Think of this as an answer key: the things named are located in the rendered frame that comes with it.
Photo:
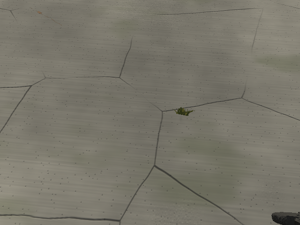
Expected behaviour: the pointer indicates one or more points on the right robot hand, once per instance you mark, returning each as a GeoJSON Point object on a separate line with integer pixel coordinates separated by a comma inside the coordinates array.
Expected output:
{"type": "Point", "coordinates": [286, 218]}

